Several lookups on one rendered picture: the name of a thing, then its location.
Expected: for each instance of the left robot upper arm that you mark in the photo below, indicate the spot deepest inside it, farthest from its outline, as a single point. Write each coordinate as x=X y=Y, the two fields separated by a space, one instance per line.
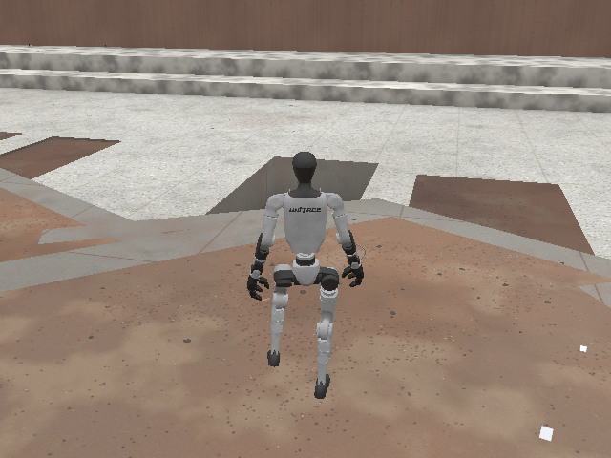
x=273 y=204

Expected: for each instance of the robot right thigh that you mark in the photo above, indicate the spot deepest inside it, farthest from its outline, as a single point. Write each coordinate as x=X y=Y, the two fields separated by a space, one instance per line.
x=329 y=283

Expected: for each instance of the left robot forearm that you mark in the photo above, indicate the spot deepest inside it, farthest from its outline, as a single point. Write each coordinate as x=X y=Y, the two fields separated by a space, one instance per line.
x=259 y=259

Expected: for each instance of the robot right hand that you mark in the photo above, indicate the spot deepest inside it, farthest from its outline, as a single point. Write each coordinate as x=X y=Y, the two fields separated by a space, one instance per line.
x=358 y=273

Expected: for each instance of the right robot upper arm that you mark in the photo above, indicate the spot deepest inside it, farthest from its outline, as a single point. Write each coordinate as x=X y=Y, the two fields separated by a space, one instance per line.
x=335 y=202

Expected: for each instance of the right robot forearm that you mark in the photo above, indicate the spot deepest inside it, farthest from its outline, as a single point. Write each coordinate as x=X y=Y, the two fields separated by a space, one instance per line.
x=351 y=253

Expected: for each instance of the robot left hand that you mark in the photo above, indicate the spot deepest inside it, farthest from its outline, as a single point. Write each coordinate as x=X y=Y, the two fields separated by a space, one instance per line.
x=252 y=286

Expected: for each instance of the right robot foot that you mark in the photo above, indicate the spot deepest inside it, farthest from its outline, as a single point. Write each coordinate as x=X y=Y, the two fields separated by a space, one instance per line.
x=321 y=390

